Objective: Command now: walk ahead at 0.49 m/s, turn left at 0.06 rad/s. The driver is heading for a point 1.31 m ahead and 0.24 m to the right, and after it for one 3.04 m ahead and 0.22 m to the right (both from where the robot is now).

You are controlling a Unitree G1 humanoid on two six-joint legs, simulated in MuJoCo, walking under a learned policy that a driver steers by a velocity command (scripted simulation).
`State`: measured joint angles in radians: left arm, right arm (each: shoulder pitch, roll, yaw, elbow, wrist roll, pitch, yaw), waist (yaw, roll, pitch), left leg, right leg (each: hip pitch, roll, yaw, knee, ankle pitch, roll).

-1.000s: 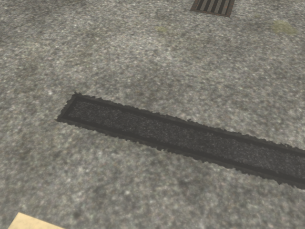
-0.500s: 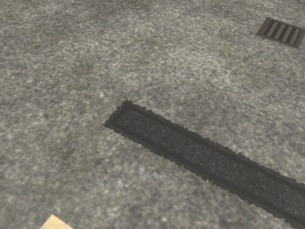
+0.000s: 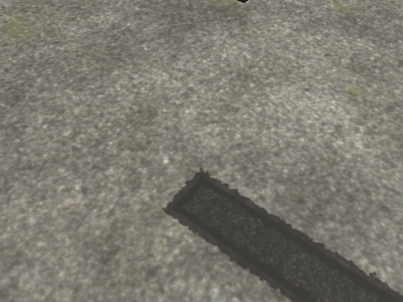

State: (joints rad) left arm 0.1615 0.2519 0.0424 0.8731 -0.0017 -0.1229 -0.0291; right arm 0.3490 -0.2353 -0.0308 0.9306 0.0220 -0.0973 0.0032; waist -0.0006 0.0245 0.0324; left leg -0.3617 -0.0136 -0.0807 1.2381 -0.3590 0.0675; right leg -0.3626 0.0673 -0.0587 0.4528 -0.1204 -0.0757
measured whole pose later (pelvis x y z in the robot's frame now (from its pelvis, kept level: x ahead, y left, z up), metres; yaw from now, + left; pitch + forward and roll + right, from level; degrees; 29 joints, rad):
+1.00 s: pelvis +0.53 -0.03 -0.02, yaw -23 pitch +2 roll +1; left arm 0.08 0.26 0.08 0.71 -0.02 -0.04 -0.05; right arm 0.30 -0.28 -0.07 0.91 0.01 -0.07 -0.02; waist -0.03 -0.01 0.06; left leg -0.14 0.10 0.13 0.98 -0.48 -0.03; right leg -0.51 0.03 -0.07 0.67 -0.18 -0.12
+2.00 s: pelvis +1.09 -0.21 +0.00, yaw -6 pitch +3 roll +1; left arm 0.08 0.26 0.04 0.69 0.01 -0.12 -0.02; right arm 0.37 -0.28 -0.06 0.77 0.01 -0.05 0.00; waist -0.07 -0.02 -0.01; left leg -0.06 -0.09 -0.16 0.45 -0.43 0.05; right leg -0.48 -0.01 0.02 0.47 -0.01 -0.02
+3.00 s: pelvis +1.25 -0.22 +0.00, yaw -5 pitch -2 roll +0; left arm 0.19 0.23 0.03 1.00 0.00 0.01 0.03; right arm 0.16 -0.21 -0.05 0.89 0.00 0.00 -0.03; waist 0.02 0.01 0.04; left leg -0.26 -0.01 -0.02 0.55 -0.25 0.00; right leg -0.15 0.00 -0.01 0.52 -0.35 0.00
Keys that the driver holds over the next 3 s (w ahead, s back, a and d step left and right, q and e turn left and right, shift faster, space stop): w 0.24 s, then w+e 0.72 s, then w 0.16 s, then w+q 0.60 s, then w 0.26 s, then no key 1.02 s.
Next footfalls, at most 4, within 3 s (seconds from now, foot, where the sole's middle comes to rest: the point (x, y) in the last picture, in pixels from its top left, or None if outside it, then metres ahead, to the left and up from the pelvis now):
0.40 left None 0.40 0.16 -0.77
0.94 right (254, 255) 0.62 -0.14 -0.77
1.52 left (231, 165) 1.01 -0.08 -0.77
2.00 right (285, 124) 1.24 -0.34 -0.77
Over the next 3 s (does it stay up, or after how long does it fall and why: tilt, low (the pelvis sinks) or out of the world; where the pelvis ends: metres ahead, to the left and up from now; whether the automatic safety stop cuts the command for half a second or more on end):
stays up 1.25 -0.22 0.00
